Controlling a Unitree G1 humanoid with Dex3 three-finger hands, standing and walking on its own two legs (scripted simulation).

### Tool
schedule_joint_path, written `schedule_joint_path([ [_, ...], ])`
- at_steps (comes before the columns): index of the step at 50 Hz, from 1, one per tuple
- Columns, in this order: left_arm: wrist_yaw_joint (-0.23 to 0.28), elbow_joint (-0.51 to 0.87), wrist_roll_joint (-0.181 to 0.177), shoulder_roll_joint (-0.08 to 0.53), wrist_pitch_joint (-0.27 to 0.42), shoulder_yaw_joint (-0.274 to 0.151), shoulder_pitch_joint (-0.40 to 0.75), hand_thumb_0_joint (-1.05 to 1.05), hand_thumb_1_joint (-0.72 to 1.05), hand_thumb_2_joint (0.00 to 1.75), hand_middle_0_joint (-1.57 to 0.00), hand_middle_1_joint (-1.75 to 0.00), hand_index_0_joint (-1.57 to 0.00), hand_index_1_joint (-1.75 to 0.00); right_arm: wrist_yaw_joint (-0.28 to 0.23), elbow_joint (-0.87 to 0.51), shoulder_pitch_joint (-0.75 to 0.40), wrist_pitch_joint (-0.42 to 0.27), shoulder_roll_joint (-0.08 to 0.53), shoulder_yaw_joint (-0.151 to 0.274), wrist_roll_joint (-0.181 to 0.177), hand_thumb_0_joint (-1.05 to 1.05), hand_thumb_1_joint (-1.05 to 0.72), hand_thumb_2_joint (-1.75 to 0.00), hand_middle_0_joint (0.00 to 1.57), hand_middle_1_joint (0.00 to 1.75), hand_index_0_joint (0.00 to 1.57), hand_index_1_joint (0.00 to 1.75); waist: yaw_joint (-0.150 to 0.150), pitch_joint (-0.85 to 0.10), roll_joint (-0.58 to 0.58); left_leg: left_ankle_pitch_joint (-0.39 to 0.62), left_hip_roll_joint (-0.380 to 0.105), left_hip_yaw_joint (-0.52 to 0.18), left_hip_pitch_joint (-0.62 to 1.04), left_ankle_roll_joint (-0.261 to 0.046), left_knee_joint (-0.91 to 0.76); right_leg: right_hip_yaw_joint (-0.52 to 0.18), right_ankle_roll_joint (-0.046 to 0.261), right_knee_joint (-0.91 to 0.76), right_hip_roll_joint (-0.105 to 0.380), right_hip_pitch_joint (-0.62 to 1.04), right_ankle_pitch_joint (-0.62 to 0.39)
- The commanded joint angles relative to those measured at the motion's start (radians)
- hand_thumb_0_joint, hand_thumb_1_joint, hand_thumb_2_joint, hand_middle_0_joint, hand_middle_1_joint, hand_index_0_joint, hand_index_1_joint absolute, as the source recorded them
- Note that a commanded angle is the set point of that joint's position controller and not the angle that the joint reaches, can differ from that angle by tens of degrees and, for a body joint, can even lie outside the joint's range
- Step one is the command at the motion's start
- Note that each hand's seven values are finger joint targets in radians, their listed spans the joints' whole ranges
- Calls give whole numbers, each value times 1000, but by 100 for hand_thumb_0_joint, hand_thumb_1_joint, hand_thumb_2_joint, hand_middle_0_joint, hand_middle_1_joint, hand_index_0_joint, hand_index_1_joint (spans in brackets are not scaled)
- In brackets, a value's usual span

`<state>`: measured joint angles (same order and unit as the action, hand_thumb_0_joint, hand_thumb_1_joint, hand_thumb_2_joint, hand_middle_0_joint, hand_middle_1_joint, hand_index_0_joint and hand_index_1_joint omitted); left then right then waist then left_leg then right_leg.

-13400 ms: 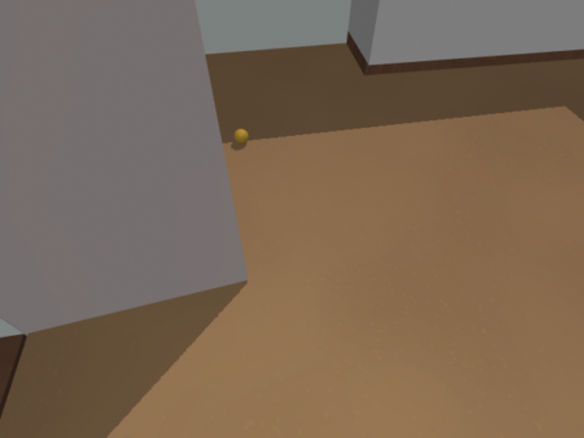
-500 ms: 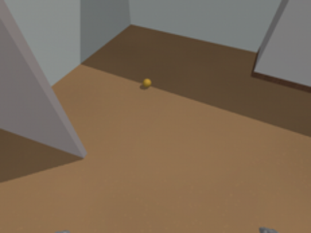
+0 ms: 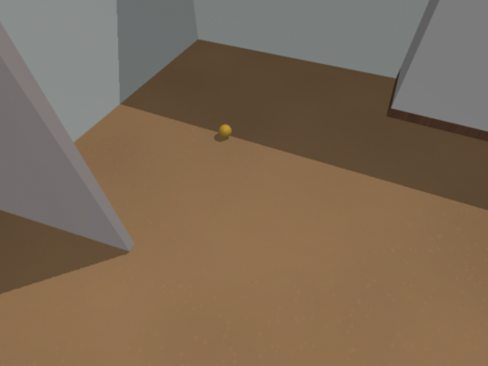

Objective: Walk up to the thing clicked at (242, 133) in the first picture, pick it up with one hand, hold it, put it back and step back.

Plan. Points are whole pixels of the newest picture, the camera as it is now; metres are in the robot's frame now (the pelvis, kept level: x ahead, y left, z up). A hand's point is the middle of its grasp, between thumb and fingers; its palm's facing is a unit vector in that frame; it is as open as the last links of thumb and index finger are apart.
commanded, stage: stand
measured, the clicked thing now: (225, 131) +1.51 +0.21 -0.74
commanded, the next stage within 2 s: none
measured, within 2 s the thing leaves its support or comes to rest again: neither
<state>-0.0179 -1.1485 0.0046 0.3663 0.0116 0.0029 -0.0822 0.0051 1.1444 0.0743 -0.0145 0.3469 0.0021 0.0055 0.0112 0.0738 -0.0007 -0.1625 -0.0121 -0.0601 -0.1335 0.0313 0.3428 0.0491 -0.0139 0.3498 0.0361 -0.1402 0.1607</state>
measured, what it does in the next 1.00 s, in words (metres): stands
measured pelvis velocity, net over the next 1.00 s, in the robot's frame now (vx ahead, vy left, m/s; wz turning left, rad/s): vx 0.02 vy -0.01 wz -0.02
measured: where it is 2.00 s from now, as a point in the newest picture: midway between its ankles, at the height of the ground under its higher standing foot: outside the picture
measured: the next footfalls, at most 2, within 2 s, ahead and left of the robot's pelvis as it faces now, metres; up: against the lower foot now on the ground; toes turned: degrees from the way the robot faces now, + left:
none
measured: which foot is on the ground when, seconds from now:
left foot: down 0.00-1.00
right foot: down 0.00-1.00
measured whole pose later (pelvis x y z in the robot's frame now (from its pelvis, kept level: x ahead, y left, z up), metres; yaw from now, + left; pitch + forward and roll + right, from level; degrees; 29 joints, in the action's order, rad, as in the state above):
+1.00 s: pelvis +0.02 -0.01 +0.00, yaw -1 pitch -2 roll +0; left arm -0.02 -1.14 0.01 0.36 0.01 0.00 -0.10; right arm 0.00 1.15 0.09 -0.01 0.35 -0.01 0.01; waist 0.01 0.05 0.01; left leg -0.17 -0.04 -0.05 -0.11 0.05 0.32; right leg 0.04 0.00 0.33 0.01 -0.13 0.17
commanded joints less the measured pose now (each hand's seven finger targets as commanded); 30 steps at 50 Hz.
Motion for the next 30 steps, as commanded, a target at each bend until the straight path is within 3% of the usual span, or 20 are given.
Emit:
schedule_joint_path([
  [1, 18, 59, -2, 222, 25, -41, 52, 0, 90, 90, -20, -30, -20, -30, -7, -54, -48, -16, 216, 39, 0, 0, -90, -90, 20, 30, 20, 30, -8, -111, 3, 70, -98, -66, -2, -39, -68, -108, 33, -81, 107, 35, 6],
  [6, 21, 55, -1, 219, 24, -40, 43, 0, 90, 90, -20, -30, -20, -30, -7, -50, -45, -13, 216, 40, 1, 0, -90, -90, 20, 30, 20, 30, -5, -108, -4, 76, -97, -63, -16, -39, -70, -107, 33, -86, 108, 49, -8],
  [9, 21, 54, 2, 224, 21, -41, 42, 0, 90, 90, -20, -30, -20, -30, -5, -44, -28, -9, 209, 39, 2, 0, -90, -90, 20, 30, 20, 30, -10, -71, -16, -2, -87, -55, -16, -36, -70, -121, 31, -115, 105, -15, 123],
  [12, 22, 67, 4, 228, 18, -42, 47, 0, 90, 90, -20, -30, -20, -30, -2, -50, -19, -6, 208, 42, 4, 0, -90, -90, 20, 30, 20, 30, -11, -68, -20, -15, -85, -53, -33, -39, -70, -128, 34, -122, 107, -18, 168],
  [19, 20, 68, -1, 215, 23, -42, 26, 0, 90, 90, -20, -30, -20, -30, -8, -53, -27, -17, 217, 40, 3, 0, -90, -90, 20, 30, 20, 30, -2, -128, 25, 132, -110, -59, 1, -38, -63, -111, 38, -68, 104, 51, -62],
  [28, 17, 63, 0, 215, 16, -42, 23, 0, 90, 90, -20, -30, -20, -30, -10, -48, -10, -14, 215, 32, 1, 0, -90, -90, 20, 30, 20, 30, -7, -94, 14, 52, -107, -57, -13, -34, -86, -112, 36, -77, 98, 24, 14],
  [30, 19, 69, 0, 215, 18, -42, 33, 0, 90, 90, -20, -30, -20, -30, -9, -51, -12, -14, 218, 32, 2, 0, -90, -90, 20, 30, 20, 30, -9, -98, 6, 81, -109, -54, -15, -35, -77, -111, 37, -74, 98, 35, -7],
])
